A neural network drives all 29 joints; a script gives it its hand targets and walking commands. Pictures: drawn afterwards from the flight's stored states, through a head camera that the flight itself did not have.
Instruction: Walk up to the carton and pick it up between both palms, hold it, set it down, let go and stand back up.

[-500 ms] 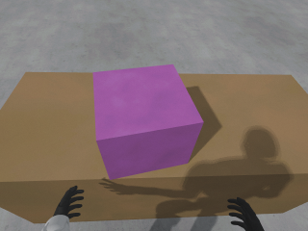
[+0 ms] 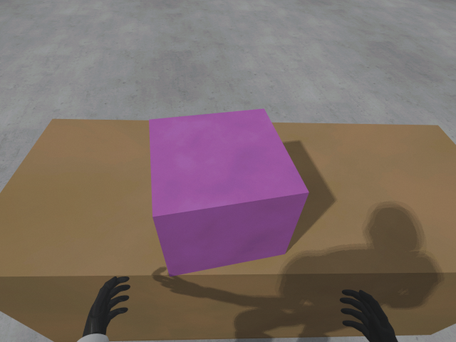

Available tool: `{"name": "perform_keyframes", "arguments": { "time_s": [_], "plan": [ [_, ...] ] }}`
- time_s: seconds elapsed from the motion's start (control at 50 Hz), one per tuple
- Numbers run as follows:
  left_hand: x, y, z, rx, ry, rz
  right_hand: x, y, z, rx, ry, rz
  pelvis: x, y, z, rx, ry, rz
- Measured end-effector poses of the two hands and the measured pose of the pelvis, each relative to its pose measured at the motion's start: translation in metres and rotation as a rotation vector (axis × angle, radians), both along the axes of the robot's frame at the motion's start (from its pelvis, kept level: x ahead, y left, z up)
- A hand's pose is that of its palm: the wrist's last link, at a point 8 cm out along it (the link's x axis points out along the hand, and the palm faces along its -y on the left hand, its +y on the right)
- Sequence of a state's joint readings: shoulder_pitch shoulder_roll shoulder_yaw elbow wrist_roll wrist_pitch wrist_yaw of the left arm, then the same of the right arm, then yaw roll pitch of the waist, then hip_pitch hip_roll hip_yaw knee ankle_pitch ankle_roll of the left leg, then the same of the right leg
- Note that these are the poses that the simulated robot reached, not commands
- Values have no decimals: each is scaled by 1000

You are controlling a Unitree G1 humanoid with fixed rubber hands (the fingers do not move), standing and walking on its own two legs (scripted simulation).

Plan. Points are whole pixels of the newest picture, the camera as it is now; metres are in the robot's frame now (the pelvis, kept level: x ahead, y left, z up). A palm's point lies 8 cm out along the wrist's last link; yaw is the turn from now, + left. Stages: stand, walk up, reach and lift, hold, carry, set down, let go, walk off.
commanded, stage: reach and lift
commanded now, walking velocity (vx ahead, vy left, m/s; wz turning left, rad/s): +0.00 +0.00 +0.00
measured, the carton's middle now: (219, 188) +0.46 +0.06 -0.04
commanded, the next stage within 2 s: none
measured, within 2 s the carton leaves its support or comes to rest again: neither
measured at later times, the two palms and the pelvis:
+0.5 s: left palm (109, 304) +0.18 +0.23 -0.04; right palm (389, 321) +0.19 -0.26 -0.05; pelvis +0.00 +0.00 -0.01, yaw +0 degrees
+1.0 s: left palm (108, 263) +0.24 +0.25 -0.01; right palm (380, 266) +0.27 -0.25 -0.01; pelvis +0.00 -0.01 -0.01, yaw -1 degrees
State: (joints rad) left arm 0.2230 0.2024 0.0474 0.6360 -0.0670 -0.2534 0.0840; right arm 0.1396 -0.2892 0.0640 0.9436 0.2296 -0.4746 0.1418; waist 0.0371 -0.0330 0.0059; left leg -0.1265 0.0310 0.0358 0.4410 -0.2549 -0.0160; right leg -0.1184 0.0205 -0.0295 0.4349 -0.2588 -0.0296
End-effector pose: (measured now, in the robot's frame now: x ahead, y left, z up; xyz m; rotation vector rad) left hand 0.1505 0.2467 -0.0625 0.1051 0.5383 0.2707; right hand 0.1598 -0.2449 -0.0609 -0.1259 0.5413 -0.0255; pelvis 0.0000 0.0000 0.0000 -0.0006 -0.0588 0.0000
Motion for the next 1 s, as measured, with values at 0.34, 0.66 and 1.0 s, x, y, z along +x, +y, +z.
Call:
{"name": "perform_keyframes", "arguments": {
  "time_s": [0.34,0.66,1.0],
  "plan": [
    [19,-8,15,1,-175,20,15,-8,5,59,-125,26,-1,0,-8,4,47,-5],
    [43,-15,23,-31,-266,53,45,-21,20,68,-222,46,0,-7,-13,13,91,-12],
    [90,0,56,-41,-296,48,111,-9,54,98,-271,63,2,-5,-6,7,118,-12]
  ]
}}
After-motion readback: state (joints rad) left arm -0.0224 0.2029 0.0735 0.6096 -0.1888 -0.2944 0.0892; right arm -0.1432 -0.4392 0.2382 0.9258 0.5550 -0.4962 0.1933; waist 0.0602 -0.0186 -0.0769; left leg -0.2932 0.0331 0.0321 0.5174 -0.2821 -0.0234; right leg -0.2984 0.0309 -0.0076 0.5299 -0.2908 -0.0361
